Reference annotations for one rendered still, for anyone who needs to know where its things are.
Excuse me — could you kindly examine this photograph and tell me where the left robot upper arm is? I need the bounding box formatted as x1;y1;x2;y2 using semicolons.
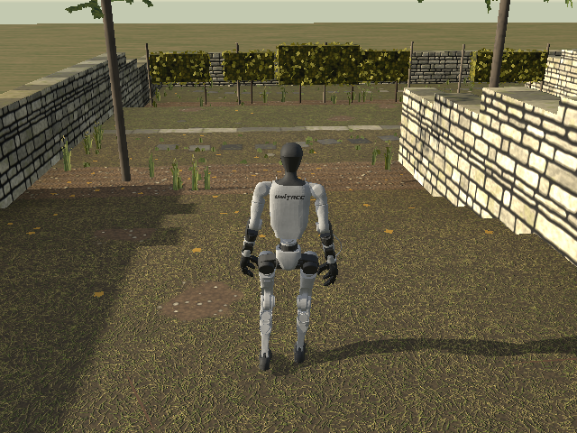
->
248;181;271;231

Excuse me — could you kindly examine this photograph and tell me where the robot head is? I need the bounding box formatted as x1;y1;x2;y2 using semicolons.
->
275;143;306;186

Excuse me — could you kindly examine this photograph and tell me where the robot left hand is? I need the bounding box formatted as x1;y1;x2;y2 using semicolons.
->
240;255;258;277

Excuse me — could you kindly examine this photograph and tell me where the left robot forearm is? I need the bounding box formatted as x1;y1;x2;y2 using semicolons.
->
242;217;258;257

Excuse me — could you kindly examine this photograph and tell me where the right robot forearm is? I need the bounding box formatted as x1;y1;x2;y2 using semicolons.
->
320;220;337;264

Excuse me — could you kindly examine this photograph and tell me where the right robot shin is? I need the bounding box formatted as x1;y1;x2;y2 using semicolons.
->
297;296;312;352

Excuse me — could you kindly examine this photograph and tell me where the robot right hand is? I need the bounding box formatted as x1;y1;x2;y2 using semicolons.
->
317;262;338;286

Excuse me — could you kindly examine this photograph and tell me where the right robot upper arm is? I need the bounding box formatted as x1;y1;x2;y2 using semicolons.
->
309;182;330;234

